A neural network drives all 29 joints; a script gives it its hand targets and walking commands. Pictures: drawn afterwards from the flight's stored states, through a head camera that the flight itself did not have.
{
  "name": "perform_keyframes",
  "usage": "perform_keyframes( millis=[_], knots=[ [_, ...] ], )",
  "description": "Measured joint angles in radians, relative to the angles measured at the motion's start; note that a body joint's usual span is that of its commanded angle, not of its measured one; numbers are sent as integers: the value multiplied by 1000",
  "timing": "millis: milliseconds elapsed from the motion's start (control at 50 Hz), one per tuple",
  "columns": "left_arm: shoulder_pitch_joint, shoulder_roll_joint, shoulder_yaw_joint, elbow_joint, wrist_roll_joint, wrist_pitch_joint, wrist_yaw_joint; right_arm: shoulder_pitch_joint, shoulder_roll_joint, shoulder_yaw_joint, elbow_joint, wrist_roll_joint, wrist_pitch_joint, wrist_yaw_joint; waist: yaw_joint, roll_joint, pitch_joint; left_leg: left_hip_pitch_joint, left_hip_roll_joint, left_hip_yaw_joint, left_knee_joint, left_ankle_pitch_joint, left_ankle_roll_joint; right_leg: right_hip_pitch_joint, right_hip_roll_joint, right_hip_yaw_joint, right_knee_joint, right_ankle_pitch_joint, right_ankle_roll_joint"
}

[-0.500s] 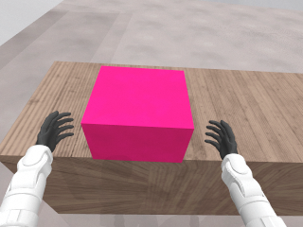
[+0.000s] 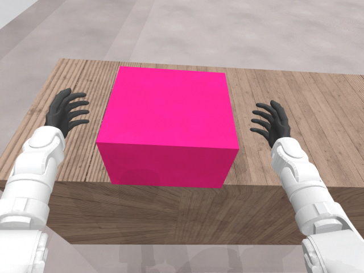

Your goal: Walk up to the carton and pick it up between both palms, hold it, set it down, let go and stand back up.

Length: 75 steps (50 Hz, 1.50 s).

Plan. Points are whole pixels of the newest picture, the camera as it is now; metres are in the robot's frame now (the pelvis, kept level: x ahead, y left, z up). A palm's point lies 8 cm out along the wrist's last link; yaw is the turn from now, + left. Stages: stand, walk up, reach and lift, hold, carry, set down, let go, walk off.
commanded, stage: reach and lift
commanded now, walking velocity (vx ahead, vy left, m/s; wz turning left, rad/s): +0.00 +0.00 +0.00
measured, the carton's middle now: (170, 126) +0.50 +0.05 +0.00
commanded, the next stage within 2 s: none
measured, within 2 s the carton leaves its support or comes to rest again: neither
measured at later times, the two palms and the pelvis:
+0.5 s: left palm (67, 95) +0.45 +0.27 +0.14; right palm (279, 106) +0.46 -0.20 +0.13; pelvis +0.01 +0.00 +0.00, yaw +0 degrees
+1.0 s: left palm (81, 133) +0.44 +0.26 +0.03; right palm (257, 139) +0.44 -0.18 +0.03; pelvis +0.00 +0.00 -0.02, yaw +0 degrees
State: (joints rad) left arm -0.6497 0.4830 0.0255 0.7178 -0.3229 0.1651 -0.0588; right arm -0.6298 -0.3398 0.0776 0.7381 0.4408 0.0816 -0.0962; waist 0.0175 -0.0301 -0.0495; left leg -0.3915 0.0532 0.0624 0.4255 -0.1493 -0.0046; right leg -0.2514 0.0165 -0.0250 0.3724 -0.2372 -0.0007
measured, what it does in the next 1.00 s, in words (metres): stands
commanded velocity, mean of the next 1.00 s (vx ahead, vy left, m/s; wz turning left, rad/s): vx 0.00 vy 0.00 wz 0.00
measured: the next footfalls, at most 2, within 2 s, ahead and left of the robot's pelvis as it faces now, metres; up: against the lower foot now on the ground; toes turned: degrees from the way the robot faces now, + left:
none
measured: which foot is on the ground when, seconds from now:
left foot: down 0.00-1.00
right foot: down 0.00-1.00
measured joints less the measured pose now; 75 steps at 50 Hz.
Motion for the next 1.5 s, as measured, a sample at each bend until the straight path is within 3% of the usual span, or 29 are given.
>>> perform_keyframes(
  millis=[500, 760, 1020, 1360, 1500],
  knots=[
    [-315, 33, -82, 315, -32, -49, -7, -309, -46, 62, 257, 59, -10, 7, -15, 14, -86, -149, 8, -11, 19, 3, -5, -146, 9, -9, 18, 1, -4],
    [-285, -13, -75, 534, -11, -295, -32, -260, 7, 120, 369, 53, -170, 8, -16, 7, -131, -262, 11, -20, 62, -6, -8, -265, 11, -17, 79, -20, -7],
    [-292, -59, -91, 599, -18, -433, 6, -243, 57, 65, 412, -4, -294, 19, -18, 22, -200, -486, 18, -31, 177, -27, -2, -486, 13, -25, 195, -44, -2],
    [-354, -104, -122, 640, -18, -448, 38, -316, 30, 78, 476, 20, -298, 43, -10, 28, -223, -525, 12, -11, 202, -28, 17, -534, 3, -5, 227, -42, 13],
    [-365, -157, -90, 639, 14, -456, 65, -333, 61, 40, 503, -36, -298, 60, 13, 27, -213, -529, 11, -9, 204, -24, 18, -539, 3, -4, 231, -40, 11]
  ],
)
